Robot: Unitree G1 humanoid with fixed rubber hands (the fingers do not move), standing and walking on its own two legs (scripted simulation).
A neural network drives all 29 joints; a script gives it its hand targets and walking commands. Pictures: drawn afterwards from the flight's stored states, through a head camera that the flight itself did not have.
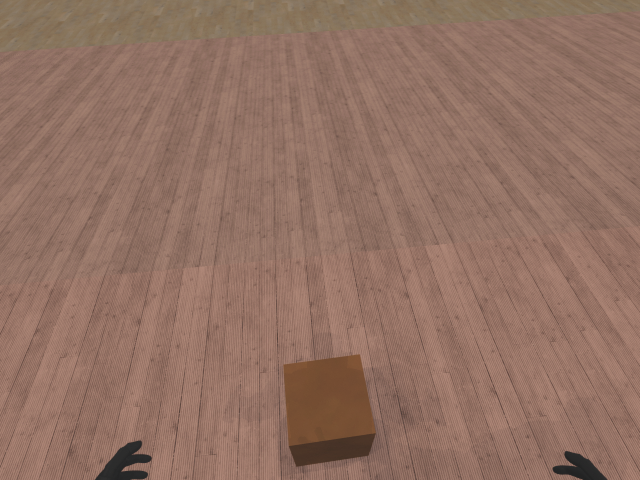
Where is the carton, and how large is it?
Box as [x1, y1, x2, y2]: [283, 354, 375, 466]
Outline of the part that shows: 359,354 283,365 288,441 296,466 368,455 375,431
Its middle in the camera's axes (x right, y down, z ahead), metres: +0.02 +0.48 +1.08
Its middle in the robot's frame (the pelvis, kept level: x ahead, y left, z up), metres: +0.38 +0.04 -0.66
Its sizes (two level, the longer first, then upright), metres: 0.210 0.200 0.250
